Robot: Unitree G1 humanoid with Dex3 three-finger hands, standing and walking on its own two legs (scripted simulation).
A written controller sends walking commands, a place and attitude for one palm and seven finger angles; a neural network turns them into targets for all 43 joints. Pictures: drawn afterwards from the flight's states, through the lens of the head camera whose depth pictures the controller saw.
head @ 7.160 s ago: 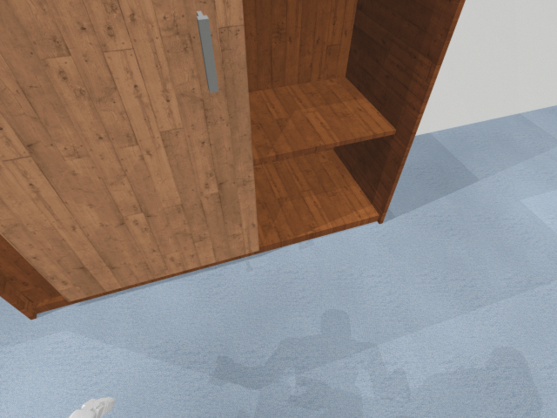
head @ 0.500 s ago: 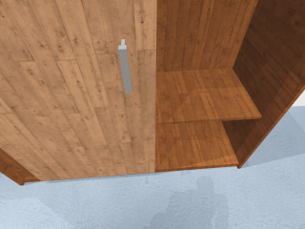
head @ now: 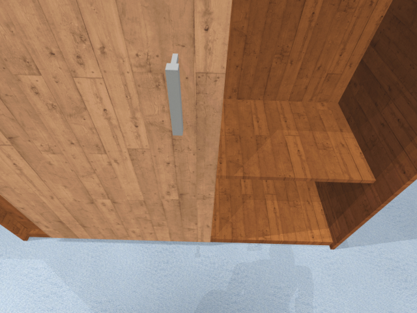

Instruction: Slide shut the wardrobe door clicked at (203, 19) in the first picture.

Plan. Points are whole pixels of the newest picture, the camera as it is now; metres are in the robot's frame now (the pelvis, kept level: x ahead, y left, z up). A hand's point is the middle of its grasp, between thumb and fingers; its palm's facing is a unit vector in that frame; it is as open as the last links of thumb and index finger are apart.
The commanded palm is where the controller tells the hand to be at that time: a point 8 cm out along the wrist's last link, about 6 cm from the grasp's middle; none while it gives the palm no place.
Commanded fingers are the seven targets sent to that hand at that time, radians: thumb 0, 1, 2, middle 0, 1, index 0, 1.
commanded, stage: shuffle to correct the standing spot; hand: left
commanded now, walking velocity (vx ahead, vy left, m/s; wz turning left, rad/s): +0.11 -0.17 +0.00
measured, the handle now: (176, 96) +0.48 +0.10 +0.16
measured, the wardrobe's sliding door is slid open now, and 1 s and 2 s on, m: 0.59 0.59 0.59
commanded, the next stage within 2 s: come to a stop and stand still in 0.18 s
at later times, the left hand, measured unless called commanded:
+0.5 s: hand out of the picture +0.15 +0.11 -0.16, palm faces +0.05 -0.96 -0.27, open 7.3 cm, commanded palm none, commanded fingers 0.00 0.90 0.90 -0.20 -0.30 -0.20 -0.30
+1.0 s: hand out of the picture +0.02 +0.15 -0.16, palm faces +0.13 -0.97 -0.22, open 7.3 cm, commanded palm none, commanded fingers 0.00 0.90 0.90 -0.20 -0.30 -0.20 -0.30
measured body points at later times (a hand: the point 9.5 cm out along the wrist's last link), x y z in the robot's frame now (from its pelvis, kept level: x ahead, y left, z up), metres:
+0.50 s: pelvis +0.09 -0.08 +0.00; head +0.14 -0.11 +0.44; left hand +0.15 +0.16 -0.14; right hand +0.09 -0.32 -0.17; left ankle -0.01 +0.06 -0.67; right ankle +0.14 -0.19 -0.72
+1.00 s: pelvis +0.04 -0.04 +0.01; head +0.03 -0.03 +0.46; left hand +0.01 +0.20 -0.14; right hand +0.08 -0.27 -0.13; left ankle +0.04 +0.04 -0.72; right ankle +0.01 -0.15 -0.66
